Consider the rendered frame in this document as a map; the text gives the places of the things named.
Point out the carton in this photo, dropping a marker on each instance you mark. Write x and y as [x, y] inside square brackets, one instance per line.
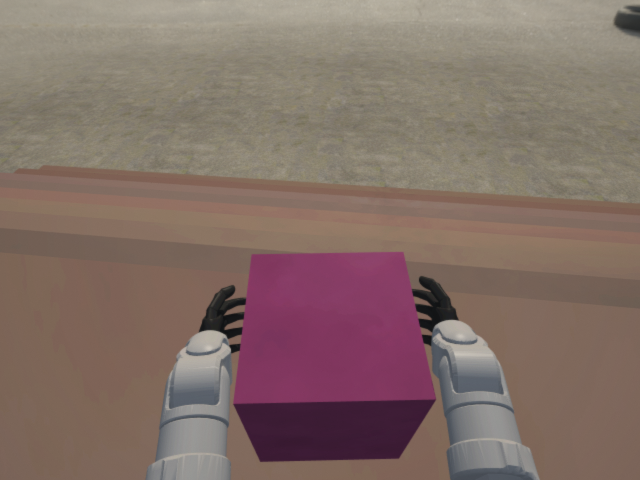
[332, 363]

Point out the robot right forearm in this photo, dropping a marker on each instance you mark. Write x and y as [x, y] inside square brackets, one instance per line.
[484, 439]

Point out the left robot hand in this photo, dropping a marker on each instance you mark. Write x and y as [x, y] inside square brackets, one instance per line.
[215, 319]

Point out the right robot hand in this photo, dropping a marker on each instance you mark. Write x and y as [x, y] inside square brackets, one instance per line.
[440, 309]

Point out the robot left forearm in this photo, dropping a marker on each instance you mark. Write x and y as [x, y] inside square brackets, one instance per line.
[192, 441]

